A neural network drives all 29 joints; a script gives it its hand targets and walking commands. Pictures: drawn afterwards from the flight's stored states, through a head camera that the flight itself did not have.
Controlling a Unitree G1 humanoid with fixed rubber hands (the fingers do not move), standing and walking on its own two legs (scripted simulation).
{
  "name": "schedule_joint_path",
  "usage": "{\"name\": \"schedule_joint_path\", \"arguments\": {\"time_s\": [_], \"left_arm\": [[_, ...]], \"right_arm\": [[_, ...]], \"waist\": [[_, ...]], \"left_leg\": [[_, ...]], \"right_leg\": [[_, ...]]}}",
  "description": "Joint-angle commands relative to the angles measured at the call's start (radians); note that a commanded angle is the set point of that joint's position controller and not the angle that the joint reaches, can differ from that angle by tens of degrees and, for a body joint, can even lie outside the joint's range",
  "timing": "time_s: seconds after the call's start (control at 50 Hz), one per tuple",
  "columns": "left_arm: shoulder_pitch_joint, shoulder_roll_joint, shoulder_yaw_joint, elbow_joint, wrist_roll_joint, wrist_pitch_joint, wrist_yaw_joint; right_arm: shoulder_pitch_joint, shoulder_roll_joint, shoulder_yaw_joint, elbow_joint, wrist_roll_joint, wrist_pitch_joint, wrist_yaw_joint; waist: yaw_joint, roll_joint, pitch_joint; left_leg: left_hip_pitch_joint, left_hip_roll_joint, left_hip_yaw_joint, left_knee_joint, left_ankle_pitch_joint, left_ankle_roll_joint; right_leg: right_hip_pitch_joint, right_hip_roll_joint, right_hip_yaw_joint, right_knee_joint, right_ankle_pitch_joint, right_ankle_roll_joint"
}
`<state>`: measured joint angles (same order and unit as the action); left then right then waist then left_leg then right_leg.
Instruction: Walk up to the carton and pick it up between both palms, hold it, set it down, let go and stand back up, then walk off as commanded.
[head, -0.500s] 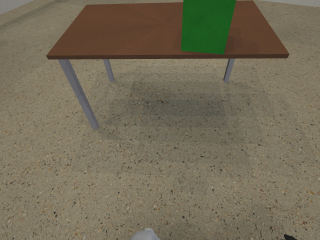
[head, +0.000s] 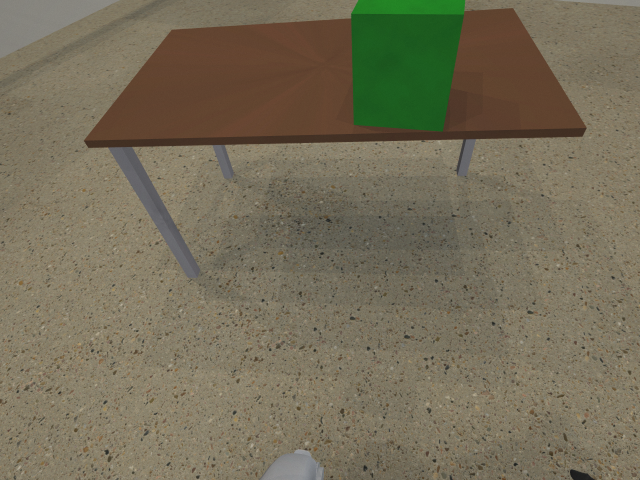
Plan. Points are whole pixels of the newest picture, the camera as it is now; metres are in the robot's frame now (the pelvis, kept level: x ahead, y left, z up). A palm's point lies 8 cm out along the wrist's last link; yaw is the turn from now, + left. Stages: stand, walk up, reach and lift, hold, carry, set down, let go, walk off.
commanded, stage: walk up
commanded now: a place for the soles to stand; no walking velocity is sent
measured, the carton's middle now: (406, 56) +0.97 -0.13 +0.05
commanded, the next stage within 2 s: none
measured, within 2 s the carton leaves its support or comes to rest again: neither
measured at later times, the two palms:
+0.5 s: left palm out of the picture +0.09 +0.31 -0.09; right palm (614, 467) +0.18 -0.32 -0.11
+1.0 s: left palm (117, 449) +0.19 +0.33 -0.10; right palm (580, 415) +0.24 -0.30 -0.11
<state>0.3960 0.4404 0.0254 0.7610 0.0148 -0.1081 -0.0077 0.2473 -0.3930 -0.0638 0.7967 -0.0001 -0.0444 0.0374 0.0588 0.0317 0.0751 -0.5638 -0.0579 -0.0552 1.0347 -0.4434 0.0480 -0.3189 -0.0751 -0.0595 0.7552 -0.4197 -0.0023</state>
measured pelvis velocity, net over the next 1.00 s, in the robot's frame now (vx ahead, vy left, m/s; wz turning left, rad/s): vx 0.15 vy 0.01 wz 0.00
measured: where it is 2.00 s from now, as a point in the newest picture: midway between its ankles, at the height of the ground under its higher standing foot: outside the picture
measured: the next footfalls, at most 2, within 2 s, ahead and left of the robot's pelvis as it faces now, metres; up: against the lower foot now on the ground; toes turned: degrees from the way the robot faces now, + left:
left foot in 0.12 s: +0.16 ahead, +0.13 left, +0.00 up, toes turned -3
right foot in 0.36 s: +0.14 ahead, -0.14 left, +0.00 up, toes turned -5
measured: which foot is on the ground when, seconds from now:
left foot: up 0.00-0.10, down 0.12-0.38, up 0.40-0.68, down 0.70-1.00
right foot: down 0.00-0.14, up 0.16-0.34, down 0.36-0.72, up 0.74-0.96, down 0.98-1.00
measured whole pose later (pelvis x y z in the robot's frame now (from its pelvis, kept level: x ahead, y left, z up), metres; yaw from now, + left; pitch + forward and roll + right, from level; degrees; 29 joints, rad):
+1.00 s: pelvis +0.15 +0.01 -0.02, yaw +0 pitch -4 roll +1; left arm 0.39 0.44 0.03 0.76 0.02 -0.08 0.00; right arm 0.25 -0.40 -0.07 0.79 0.00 -0.03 0.04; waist 0.03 -0.01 0.08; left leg -0.41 -0.02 -0.01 0.85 -0.38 0.03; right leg -0.42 -0.08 -0.02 0.85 -0.38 0.00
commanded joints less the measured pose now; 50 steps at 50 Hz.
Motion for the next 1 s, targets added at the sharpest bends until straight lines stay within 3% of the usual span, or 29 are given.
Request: {"name": "schedule_joint_path", "arguments": {"time_s": [0.0,0.04,0.06,0.08,0.1,0.12,0.14,0.2,0.28,0.32,0.34,0.36,0.38,0.4,0.44,0.46,0.48,0.56,0.64,0.66,0.68,0.7,0.72,0.76,0.8,0.86,0.94,0.96,0.98], "left_arm": [[0.055,0.288,0.114,-0.036,-0.005,-0.008,0.021],[-0.018,0.274,0.099,-0.050,-0.013,0.002,0.015],[-0.048,0.254,0.091,-0.068,-0.019,0.008,0.010],[-0.017,0.171,0.060,-0.072,-0.022,0.011,0.008],[0.005,0.078,0.027,-0.086,-0.023,0.011,0.003],[-0.042,0.107,0.036,-0.092,-0.020,0.020,0.006],[-0.094,0.245,0.075,-0.069,-0.013,0.033,0.011],[-0.038,0.258,0.079,-0.026,0.001,0.028,-0.002],[0.031,0.222,0.094,-0.002,-0.008,0.002,-0.022],[0.196,0.209,0.110,0.057,-0.004,-0.012,-0.008],[0.329,0.240,0.125,0.088,0.002,-0.026,0.013],[0.386,0.340,0.154,0.098,0.022,-0.030,0.030],[0.273,0.371,0.154,0.041,0.020,-0.031,0.032],[0.178,0.391,0.150,0.012,0.012,-0.028,0.035],[0.110,0.318,0.136,-0.002,0.009,-0.034,0.039],[0.113,0.302,0.132,0.003,0.001,-0.036,0.037],[0.140,0.302,0.125,-0.004,-0.006,-0.036,0.036],[0.087,0.313,0.133,-0.034,-0.002,-0.030,0.028],[-0.023,0.284,0.093,-0.055,-0.014,-0.006,0.016],[-0.014,0.198,0.066,-0.067,-0.011,-0.001,0.015],[0.017,0.081,0.030,-0.068,-0.023,0.003,0.017],[-0.028,0.125,0.041,-0.089,-0.019,0.007,0.026],[-0.081,0.258,0.071,-0.065,-0.013,0.026,0.036],[-0.097,0.257,0.075,-0.056,-0.013,0.025,0.025],[-0.003,0.238,0.078,-0.011,-0.007,0.023,0.010],[0.000,0.217,0.088,0.005,-0.001,0.016,0.006],[0.102,0.192,0.081,0.044,0.002,-0.005,0.031],[0.120,0.204,0.092,0.046,0.016,-0.013,0.042],[0.134,0.301,0.109,0.030,0.026,-0.022,0.053]], "right_arm": [[-0.124,-0.183,-0.040,-0.126,0.014,-0.042,0.004],[-0.019,-0.176,-0.047,-0.095,0.006,-0.049,0.002],[0.104,-0.194,-0.062,-0.048,0.001,-0.056,-0.008],[0.225,-0.248,-0.086,-0.007,-0.009,-0.061,-0.022],[0.250,-0.299,-0.104,-0.014,-0.023,-0.062,-0.036],[0.236,-0.385,-0.110,-0.042,-0.015,-0.058,-0.038],[0.179,-0.386,-0.116,-0.042,0.014,-0.047,-0.031],[0.011,-0.353,-0.081,-0.049,0.000,-0.034,-0.030],[-0.017,-0.320,-0.080,-0.053,-0.012,-0.029,-0.007],[-0.106,-0.289,-0.079,-0.099,-0.017,-0.006,0.004],[-0.131,-0.226,-0.062,-0.115,-0.020,0.009,0.004],[-0.141,-0.105,-0.026,-0.137,-0.013,0.009,0.004],[-0.160,-0.172,-0.039,-0.135,-0.010,0.010,-0.006],[-0.146,-0.232,-0.050,-0.124,-0.002,-0.001,-0.010],[-0.104,-0.251,-0.055,-0.099,-0.001,-0.015,-0.004],[-0.075,-0.228,-0.051,-0.097,-0.005,-0.019,-0.001],[-0.093,-0.219,-0.051,-0.099,-0.006,-0.019,0.000],[-0.109,-0.200,-0.046,-0.158,0.004,-0.028,0.012],[0.098,-0.212,-0.072,-0.066,-0.001,-0.049,0.007],[0.226,-0.259,-0.095,-0.028,-0.013,-0.052,-0.014],[0.264,-0.317,-0.114,-0.025,-0.035,-0.047,-0.033],[0.221,-0.404,-0.118,-0.066,-0.018,-0.044,-0.037],[0.170,-0.395,-0.115,-0.070,0.015,-0.032,-0.030],[0.077,-0.354,-0.094,-0.069,0.009,-0.023,-0.037],[0.009,-0.322,-0.078,-0.057,-0.001,-0.023,-0.027],[0.033,-0.318,-0.085,-0.046,-0.013,-0.022,-0.024],[-0.099,-0.255,-0.056,-0.088,0.001,0.007,-0.022],[-0.099,-0.175,-0.034,-0.092,0.011,0.013,-0.025],[-0.095,-0.125,-0.011,-0.108,0.018,0.014,-0.022]], "waist": [[0.008,-0.255,-0.088],[-0.053,-0.232,-0.121],[-0.112,-0.162,-0.189],[-0.163,0.008,-0.272],[-0.168,0.153,-0.273],[-0.161,0.165,-0.193],[-0.164,0.045,-0.088],[-0.071,0.090,0.162],[-0.065,0.215,0.067],[0.030,0.117,-0.045],[0.102,0.000,-0.076],[0.141,-0.316,-0.073],[0.104,-0.222,-0.029],[0.060,-0.155,0.006],[0.007,-0.048,0.010],[0.000,-0.137,-0.023],[0.016,-0.125,-0.027],[0.009,-0.234,-0.125],[-0.118,-0.152,-0.174],[-0.175,0.012,-0.253],[-0.175,0.213,-0.220],[-0.161,0.230,-0.151],[-0.163,0.066,-0.082],[-0.092,0.030,0.146],[-0.068,0.138,0.144],[-0.087,0.152,0.057],[-0.001,0.106,-0.039],[0.019,-0.027,-0.051],[0.031,-0.179,-0.087]], "left_leg": [[-0.105,0.084,0.065,-0.272,0.041,-0.003],[0.123,0.040,0.125,-0.425,0.151,0.009],[0.340,0.004,0.136,-0.534,0.230,0.018],[0.583,0.022,0.034,-0.508,0.229,0.032],[0.709,0.184,-0.320,-0.559,0.057,0.096],[0.613,0.365,-0.746,-0.716,-0.223,0.171],[0.442,0.403,-0.869,-0.823,-0.531,0.225],[0.099,0.343,-0.608,-0.794,-0.480,0.241],[0.041,0.241,-0.356,-0.674,-0.272,0.202],[-0.084,0.177,-0.229,-0.473,-0.270,0.147],[-0.184,0.096,-0.127,-0.201,-0.222,0.092],[-0.371,-0.051,0.040,0.133,-0.167,0.014],[-0.426,-0.019,-0.041,0.206,-0.091,-0.009],[-0.405,0.034,-0.099,0.178,-0.054,-0.017],[-0.360,0.086,-0.053,0.134,0.026,-0.019],[-0.345,0.095,-0.008,0.069,0.009,-0.023],[-0.289,0.084,0.003,0.035,0.017,-0.021],[-0.195,0.105,0.014,-0.180,-0.056,-0.007],[0.312,0.022,0.126,-0.462,0.133,0.011],[0.549,0.016,0.058,-0.470,0.146,0.018],[0.608,0.179,-0.289,-0.550,0.018,0.066],[0.567,0.385,-0.774,-0.740,-0.128,0.161],[0.406,0.423,-0.833,-0.781,-0.272,0.200],[0.199,0.366,-0.674,-0.778,-0.260,0.205],[0.137,0.277,-0.456,-0.734,-0.249,0.189],[0.134,0.288,-0.428,-0.659,-0.117,0.218],[-0.001,0.207,-0.223,-0.411,0.141,0.142],[-0.080,0.153,-0.149,-0.252,0.150,0.076],[-0.149,0.032,-0.002,-0.002,0.117,-0.004]], "right_leg": [[0.318,-0.253,0.230,-0.238,0.478,-0.230],[0.182,-0.212,0.146,-0.144,0.496,-0.205],[0.103,-0.164,0.075,0.026,0.558,-0.167],[-0.076,-0.110,0.046,0.275,0.465,-0.119],[-0.325,-0.026,0.016,0.425,0.044,-0.062],[-0.499,0.065,0.051,0.504,-0.154,-0.047],[-0.476,0.034,0.119,0.519,-0.173,-0.050],[-0.361,-0.039,0.090,0.373,-0.101,-0.033],[-0.106,-0.008,0.030,0.061,-0.112,-0.031],[0.222,0.059,-0.032,-0.131,0.025,-0.048],[0.361,0.044,0.057,-0.253,-0.029,-0.055],[0.375,-0.221,0.536,-0.494,-0.383,-0.093],[0.327,-0.369,0.788,-0.585,-0.515,-0.167],[0.264,-0.405,0.822,-0.579,-0.459,-0.214],[0.320,-0.333,0.586,-0.426,0.006,-0.206],[0.349,-0.303,0.488,-0.369,0.196,-0.214],[0.326,-0.298,0.440,-0.352,0.307,-0.198],[0.346,-0.320,0.349,-0.261,0.349,-0.277],[0.018,-0.205,0.113,-0.040,0.376,-0.176],[-0.117,-0.132,0.044,0.245,0.414,-0.128],[-0.347,-0.040,-0.003,0.448,0.124,-0.053],[-0.554,0.085,0.021,0.518,-0.154,-0.029],[-0.487,0.037,0.126,0.509,-0.186,-0.032],[-0.472,-0.020,0.107,0.461,-0.110,-0.035],[-0.350,-0.041,0.084,0.316,-0.041,-0.029],[-0.232,-0.002,0.041,0.183,-0.091,-0.024],[0.105,0.052,0.008,-0.131,0.118,-0.048],[0.178,0.011,0.107,-0.222,0.112,-0.067],[0.202,-0.221,0.478,-0.362,0.088,-0.142]]}}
